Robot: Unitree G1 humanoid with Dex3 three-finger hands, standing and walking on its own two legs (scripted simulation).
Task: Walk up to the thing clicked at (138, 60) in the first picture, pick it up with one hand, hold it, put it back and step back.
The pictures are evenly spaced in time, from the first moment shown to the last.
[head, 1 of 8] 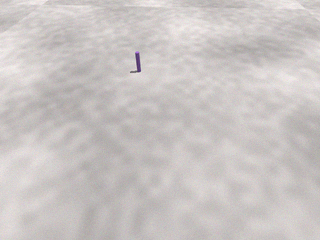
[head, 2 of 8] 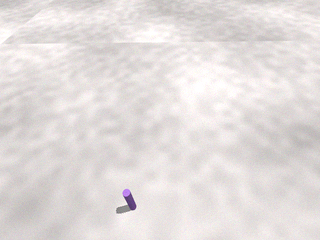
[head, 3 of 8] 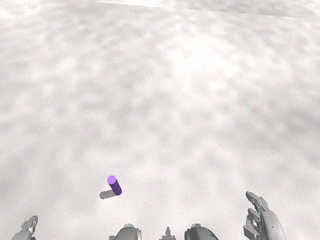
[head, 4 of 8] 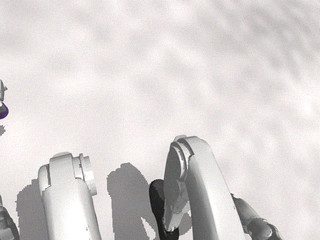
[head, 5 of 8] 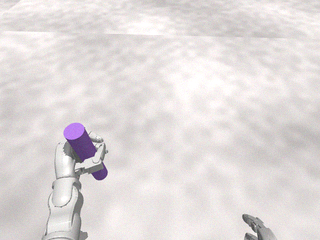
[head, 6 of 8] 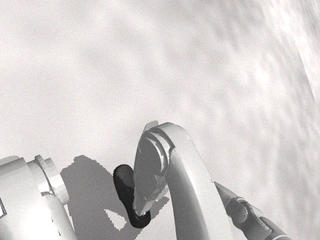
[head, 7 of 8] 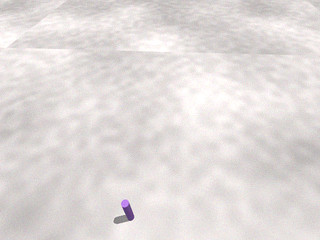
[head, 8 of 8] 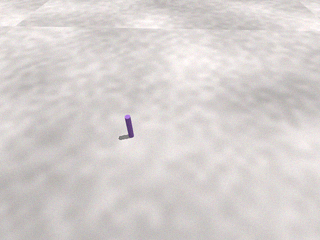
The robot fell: no
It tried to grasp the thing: yes
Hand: left
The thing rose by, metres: 0.67
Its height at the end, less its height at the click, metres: +0.00
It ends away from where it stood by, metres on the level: 0.01
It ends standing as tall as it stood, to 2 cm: yes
